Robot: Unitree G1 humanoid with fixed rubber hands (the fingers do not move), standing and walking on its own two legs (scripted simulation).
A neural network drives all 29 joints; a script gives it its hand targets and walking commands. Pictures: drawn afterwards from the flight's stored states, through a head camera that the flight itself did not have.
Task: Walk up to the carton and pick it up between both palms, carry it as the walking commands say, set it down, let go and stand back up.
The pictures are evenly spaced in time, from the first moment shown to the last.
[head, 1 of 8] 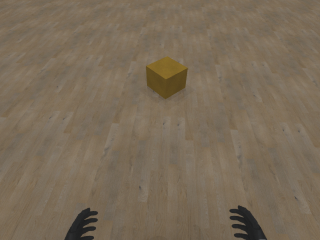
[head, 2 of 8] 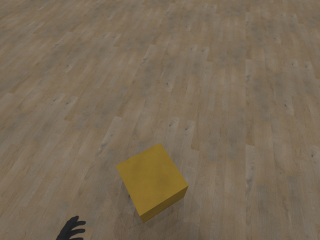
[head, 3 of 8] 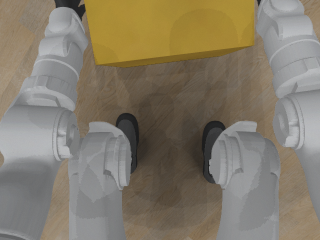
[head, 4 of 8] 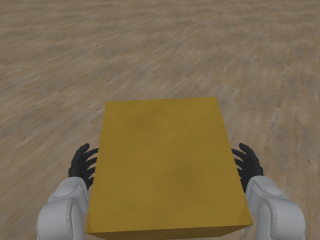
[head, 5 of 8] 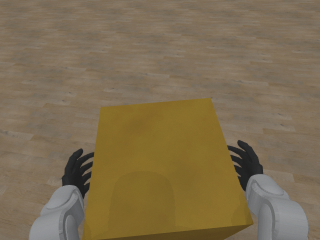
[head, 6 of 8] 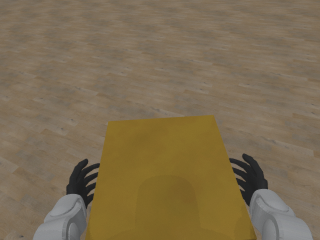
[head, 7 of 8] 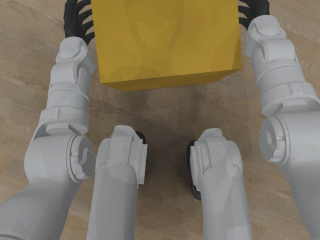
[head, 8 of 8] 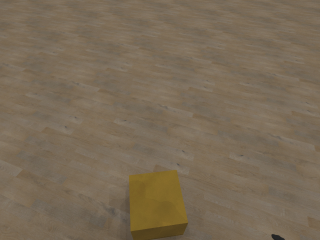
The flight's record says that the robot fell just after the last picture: no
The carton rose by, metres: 0.69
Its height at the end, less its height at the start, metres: +0.00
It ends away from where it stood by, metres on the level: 2.60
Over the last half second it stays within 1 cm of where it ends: yes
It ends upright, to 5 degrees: yes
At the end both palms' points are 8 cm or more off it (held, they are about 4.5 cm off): yes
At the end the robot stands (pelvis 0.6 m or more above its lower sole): yes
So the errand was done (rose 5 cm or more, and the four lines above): yes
